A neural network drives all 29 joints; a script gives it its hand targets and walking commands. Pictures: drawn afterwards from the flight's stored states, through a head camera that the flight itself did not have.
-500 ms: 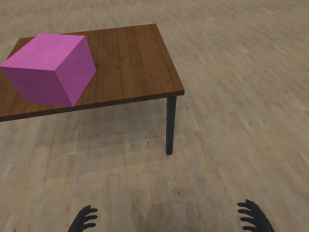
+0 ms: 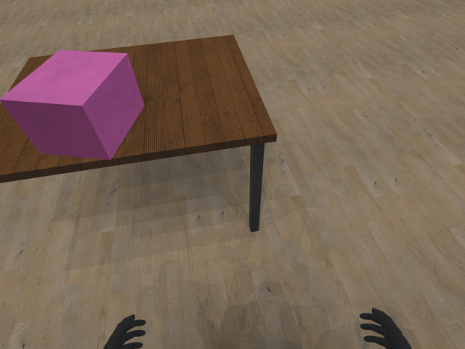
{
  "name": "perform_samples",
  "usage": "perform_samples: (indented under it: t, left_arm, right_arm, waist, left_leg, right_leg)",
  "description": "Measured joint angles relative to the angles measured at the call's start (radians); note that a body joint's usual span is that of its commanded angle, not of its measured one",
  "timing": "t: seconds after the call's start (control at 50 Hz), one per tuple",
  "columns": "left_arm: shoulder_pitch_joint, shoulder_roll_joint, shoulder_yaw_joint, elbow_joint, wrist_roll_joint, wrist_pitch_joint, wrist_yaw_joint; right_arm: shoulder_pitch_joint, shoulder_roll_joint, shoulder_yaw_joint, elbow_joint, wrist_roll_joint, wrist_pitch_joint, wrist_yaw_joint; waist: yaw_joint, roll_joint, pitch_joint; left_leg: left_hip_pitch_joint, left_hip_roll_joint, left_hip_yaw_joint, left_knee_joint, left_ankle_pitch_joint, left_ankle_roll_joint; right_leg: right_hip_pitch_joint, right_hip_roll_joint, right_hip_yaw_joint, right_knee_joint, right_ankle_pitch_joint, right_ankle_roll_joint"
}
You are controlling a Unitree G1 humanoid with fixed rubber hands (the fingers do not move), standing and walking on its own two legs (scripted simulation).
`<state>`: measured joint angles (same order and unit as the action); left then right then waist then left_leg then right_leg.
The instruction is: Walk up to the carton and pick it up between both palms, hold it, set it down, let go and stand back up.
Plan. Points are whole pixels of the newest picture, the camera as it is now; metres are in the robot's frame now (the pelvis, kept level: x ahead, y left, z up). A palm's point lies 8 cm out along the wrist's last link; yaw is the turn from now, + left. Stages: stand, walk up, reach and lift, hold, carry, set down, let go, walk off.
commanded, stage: stand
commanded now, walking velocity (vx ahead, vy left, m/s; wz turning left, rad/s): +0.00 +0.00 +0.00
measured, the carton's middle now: (84, 103) +0.80 +0.49 -0.02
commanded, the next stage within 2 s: none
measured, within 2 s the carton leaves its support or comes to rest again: neither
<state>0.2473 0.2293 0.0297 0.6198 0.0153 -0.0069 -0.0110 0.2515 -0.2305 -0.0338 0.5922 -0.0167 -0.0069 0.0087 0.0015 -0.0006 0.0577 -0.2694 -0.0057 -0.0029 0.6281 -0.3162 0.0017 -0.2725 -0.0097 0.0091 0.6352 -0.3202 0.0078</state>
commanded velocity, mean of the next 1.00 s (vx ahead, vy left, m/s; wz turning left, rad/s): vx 0.00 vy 0.00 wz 0.00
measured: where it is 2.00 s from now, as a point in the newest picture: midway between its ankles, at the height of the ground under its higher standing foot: outside the picture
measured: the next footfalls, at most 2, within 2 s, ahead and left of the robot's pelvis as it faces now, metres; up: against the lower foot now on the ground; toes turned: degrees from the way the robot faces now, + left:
none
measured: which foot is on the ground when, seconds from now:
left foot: down 0.00-1.00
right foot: down 0.00-1.00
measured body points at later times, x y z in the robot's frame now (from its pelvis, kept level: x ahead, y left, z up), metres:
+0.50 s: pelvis +0.00 +0.00 +0.00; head +0.01 +0.00 +0.45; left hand +0.13 +0.25 -0.10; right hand +0.13 -0.25 -0.10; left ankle +0.01 +0.12 -0.73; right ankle +0.01 -0.12 -0.73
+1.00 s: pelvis +0.00 +0.00 +0.00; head +0.00 +0.00 +0.45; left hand +0.12 +0.25 -0.10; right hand +0.12 -0.25 -0.10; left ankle +0.01 +0.12 -0.73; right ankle +0.01 -0.13 -0.73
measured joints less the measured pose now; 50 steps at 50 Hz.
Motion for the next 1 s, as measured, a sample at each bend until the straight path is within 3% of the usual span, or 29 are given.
perform_samples:
  t: [1.0]
  left_arm:
    - [0.019, 0.012, -0.01, 0.037, -0.003, 0.002, 0.003]
  right_arm:
    - [0.022, -0.013, 0.012, 0.039, 0.005, 0.002, -0.004]
  waist:
    - [0.0, 0.0, -0.005]
  left_leg:
    - [0.01, 0.002, -0.002, -0.033, 0.022, -0.002]
  right_leg:
    - [0.01, 0.002, 0.006, -0.034, 0.023, 0.001]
